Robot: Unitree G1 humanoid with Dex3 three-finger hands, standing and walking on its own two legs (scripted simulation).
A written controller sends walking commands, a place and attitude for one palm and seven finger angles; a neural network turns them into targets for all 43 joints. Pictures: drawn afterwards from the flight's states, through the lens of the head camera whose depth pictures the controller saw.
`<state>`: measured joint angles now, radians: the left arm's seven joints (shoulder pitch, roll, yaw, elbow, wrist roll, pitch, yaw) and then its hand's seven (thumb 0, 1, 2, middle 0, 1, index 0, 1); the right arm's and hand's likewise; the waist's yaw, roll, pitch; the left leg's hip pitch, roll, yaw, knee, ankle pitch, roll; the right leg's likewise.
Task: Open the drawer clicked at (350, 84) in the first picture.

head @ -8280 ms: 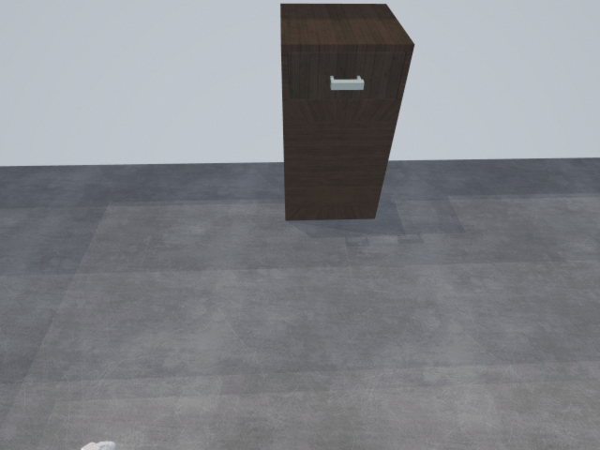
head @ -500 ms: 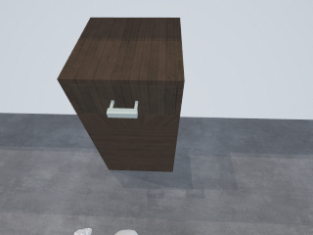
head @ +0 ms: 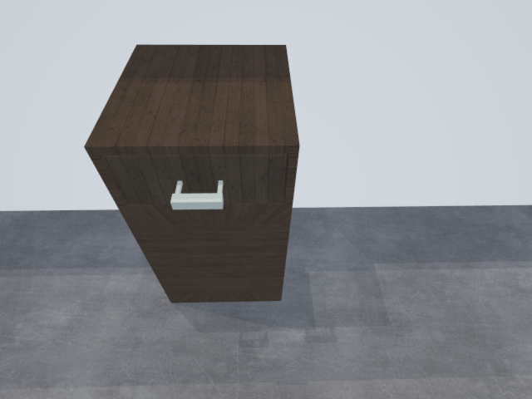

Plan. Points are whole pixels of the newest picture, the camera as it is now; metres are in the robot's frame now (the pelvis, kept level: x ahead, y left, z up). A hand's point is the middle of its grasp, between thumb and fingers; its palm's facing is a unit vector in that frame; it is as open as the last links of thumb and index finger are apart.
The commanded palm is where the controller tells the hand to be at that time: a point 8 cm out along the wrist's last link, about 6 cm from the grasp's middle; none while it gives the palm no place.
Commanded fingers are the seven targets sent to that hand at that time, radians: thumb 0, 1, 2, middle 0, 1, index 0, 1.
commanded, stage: come to a stop and stand still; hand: left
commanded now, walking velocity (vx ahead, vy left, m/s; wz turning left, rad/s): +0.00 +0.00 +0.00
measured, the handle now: (198, 193) +0.53 +0.17 -0.07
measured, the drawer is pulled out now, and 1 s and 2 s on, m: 0.00 0.00 0.00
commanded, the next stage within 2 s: look again from close up in 0.50 s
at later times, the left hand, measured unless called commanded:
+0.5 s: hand out of the picture -0.01 +0.11 -0.17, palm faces +0.08 -0.98 -0.20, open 7.3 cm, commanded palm none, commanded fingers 0.00 0.90 0.90 -0.20 -0.30 -0.20 -0.30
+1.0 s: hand out of the picture -0.03 +0.18 -0.18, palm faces +0.04 -0.98 -0.18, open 7.4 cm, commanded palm none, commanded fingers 0.00 0.90 0.90 -0.20 -0.30 -0.20 -0.30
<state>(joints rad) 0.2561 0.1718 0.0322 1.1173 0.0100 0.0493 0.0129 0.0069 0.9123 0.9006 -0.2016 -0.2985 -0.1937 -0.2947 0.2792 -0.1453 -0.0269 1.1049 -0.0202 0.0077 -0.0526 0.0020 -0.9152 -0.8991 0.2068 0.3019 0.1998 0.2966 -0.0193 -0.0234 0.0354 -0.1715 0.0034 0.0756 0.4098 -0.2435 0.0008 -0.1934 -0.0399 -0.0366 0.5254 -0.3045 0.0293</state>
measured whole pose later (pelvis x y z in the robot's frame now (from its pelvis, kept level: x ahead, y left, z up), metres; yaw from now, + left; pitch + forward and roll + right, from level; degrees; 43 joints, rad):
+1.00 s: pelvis -0.02 +0.01 +0.00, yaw +0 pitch -2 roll -1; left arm 0.34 0.15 -0.01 1.07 0.02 0.00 0.04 0.00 0.91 0.90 -0.20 -0.30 -0.20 -0.29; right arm 0.30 -0.16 0.01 1.04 -0.02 0.00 -0.03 0.01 -0.94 -0.90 0.20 0.30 0.20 0.30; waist 0.01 -0.01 -0.01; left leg -0.21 -0.02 0.07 0.51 -0.27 0.06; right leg -0.17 -0.01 -0.05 0.49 -0.29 0.00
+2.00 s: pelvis -0.01 +0.00 -0.03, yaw +1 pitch +8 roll +1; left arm 0.33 0.37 -0.07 -0.01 1.02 -0.01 0.34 0.00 0.12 0.56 -0.28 -0.80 -0.27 -0.80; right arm 0.14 -0.19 0.05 0.56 -0.05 0.12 0.01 0.01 -0.91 -0.90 0.21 0.30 0.20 0.30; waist 0.07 0.04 -0.10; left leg -0.49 -0.03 0.06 0.74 -0.38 0.04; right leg -0.48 0.06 0.00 0.76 -0.41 -0.07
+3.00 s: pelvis -0.01 +0.02 -0.01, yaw +2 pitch +4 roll +0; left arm -0.06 0.47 -0.07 0.09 0.95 -0.02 0.13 0.00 -0.49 0.30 -0.32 -1.20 -0.32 -1.20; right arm 0.18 -0.25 -0.02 0.62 0.01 0.16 -0.01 0.01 -0.91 -0.90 0.20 0.30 0.20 0.30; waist 0.08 0.06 -0.03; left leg -0.32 -0.07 0.05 0.53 -0.27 0.08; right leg -0.30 0.03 -0.01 0.55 -0.31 -0.03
